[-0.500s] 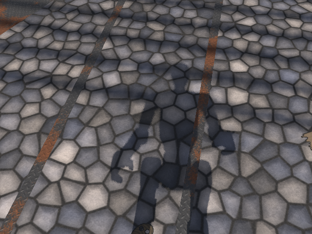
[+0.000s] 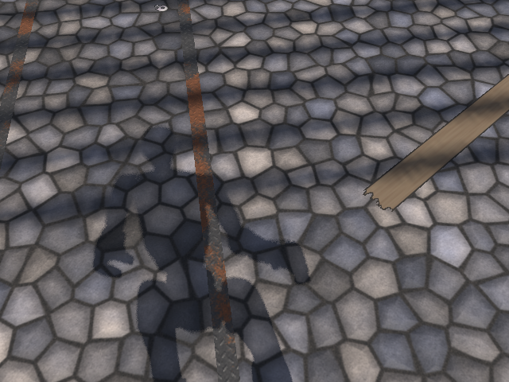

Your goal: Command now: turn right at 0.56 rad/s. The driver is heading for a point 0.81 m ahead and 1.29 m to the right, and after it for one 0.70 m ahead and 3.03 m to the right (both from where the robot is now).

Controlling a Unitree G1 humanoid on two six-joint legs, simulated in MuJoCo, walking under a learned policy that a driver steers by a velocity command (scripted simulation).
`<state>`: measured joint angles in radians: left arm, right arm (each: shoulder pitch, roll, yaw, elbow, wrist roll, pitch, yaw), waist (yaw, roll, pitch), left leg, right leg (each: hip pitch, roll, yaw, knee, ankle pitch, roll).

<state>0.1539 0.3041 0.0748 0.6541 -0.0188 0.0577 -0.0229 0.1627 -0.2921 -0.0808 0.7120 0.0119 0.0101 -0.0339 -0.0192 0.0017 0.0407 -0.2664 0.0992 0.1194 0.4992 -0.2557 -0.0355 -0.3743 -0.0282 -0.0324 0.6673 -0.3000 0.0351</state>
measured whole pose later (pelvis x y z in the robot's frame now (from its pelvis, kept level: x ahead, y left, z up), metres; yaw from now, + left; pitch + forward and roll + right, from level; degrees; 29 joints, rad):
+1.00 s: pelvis +0.20 -0.15 -0.03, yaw -36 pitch +2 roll +1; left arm 0.08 0.31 0.06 0.55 -0.03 -0.03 -0.05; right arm 0.37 -0.32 -0.07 0.81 0.01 -0.06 -0.01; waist -0.06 -0.01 0.07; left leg -0.05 0.11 0.10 0.85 -0.51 -0.05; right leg -0.56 0.03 -0.04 0.68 -0.16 -0.09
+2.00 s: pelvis +0.55 -0.55 -0.02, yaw -71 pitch +1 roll +2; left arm 0.07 0.29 0.06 0.57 -0.03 -0.02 -0.05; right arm 0.33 -0.33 -0.07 0.82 0.01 -0.04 -0.01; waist -0.06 -0.01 0.07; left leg -0.01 0.09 0.20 0.70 -0.51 -0.04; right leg -0.51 0.02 -0.04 0.63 -0.12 -0.11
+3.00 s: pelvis +0.69 -1.12 -0.01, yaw -80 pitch +2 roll +2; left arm 0.03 0.26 0.02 0.67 -0.01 -0.09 -0.04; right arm 0.41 -0.31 -0.05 0.86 0.02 -0.04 0.00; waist -0.09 -0.02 0.02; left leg 0.06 -0.02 0.02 0.32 -0.41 0.00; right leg -0.49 -0.03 0.00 0.48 -0.03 -0.05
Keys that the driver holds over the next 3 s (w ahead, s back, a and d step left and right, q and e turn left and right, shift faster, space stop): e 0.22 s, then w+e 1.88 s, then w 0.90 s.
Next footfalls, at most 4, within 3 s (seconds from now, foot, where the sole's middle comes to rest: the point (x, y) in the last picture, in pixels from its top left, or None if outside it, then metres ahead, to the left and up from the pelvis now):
0.02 right None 0.05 -0.12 -0.77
0.50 left None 0.12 0.09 -0.77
0.96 right None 0.27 -0.31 -0.77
1.44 left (393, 316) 0.62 -0.35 -0.77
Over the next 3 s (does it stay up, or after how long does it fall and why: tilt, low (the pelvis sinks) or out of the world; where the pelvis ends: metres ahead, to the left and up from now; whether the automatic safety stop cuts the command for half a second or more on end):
stays up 0.69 -1.12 -0.01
